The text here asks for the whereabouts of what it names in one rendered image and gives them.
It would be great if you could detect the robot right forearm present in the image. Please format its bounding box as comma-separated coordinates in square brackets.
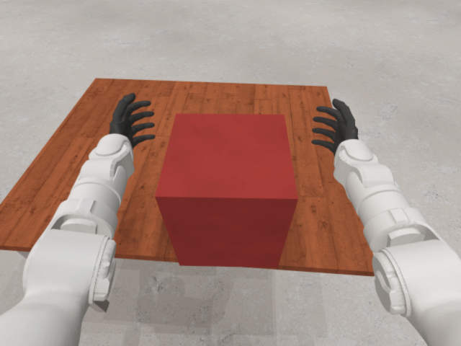
[334, 139, 461, 264]

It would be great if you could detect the robot right hand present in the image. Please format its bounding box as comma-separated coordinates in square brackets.
[311, 99, 359, 156]

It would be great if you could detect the robot left hand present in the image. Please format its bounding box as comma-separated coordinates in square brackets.
[109, 93, 155, 148]

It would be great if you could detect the left robot upper arm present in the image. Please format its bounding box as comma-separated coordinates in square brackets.
[0, 229, 117, 346]

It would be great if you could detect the robot left forearm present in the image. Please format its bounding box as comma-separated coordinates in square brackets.
[22, 133, 135, 295]

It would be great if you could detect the carton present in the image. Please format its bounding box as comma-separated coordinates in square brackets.
[155, 113, 298, 267]

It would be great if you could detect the right robot upper arm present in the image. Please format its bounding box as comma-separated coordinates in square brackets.
[372, 239, 461, 346]

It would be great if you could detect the table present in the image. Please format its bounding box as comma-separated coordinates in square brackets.
[0, 78, 375, 313]

